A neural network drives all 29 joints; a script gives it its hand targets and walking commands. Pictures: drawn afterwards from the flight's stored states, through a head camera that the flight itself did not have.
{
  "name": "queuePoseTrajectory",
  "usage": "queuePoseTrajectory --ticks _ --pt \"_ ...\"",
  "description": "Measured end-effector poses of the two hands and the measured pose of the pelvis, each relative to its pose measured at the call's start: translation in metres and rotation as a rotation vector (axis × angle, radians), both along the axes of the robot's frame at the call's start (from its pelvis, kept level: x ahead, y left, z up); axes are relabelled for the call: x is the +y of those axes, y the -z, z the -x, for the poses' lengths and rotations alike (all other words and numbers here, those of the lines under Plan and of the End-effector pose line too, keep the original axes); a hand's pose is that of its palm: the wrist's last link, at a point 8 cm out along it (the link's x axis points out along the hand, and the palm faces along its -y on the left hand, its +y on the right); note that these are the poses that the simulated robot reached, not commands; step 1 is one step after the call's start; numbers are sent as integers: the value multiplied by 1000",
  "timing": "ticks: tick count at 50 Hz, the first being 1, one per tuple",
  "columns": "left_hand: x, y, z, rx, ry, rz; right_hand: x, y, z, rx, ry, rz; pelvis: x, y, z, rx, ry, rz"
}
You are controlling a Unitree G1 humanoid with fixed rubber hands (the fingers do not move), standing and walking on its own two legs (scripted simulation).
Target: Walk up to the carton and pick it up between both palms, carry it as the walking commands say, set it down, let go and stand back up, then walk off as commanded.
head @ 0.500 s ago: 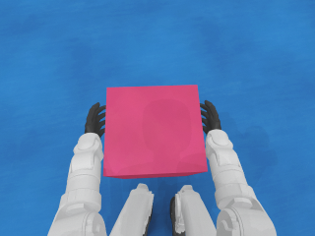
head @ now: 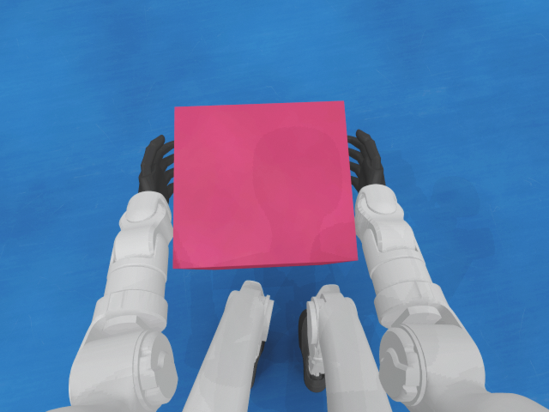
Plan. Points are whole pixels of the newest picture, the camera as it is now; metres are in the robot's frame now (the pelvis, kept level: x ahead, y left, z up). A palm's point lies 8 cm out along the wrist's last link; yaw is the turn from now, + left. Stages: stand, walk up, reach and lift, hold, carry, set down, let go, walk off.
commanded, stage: set down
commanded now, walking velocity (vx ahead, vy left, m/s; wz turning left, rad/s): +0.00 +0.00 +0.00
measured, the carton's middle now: (265, 204) +0.41 +0.06 -0.16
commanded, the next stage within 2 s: none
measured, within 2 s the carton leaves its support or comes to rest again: neither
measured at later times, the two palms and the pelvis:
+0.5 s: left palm (171, 191) +0.42 +0.22 -0.17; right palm (351, 184) +0.46 -0.09 -0.17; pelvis -0.02 +0.01 -0.07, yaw +0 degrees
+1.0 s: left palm (185, 193) +0.44 +0.23 -0.26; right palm (341, 188) +0.48 -0.08 -0.26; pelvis -0.03 +0.01 -0.14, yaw +0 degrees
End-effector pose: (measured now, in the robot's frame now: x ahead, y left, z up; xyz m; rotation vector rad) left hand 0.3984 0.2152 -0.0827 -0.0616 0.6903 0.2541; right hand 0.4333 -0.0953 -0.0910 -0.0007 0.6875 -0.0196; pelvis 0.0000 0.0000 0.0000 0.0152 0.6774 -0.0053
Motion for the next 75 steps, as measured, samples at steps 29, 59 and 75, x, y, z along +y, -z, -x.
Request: queuePoseTrajectory --ticks 29,59,75 --pt "9 102 -28 12 9 -2 9 97 -28 8 2 20 8 82 25 39 -5 9" --pt "13 207 -51 36 19 -13 13 200 -51 27 -1 34 10 157 35 36 -6 16" --pt "15 222 -54 45 30 -15 15 214 -52 35 1 42 12 171 35 22 -10 24"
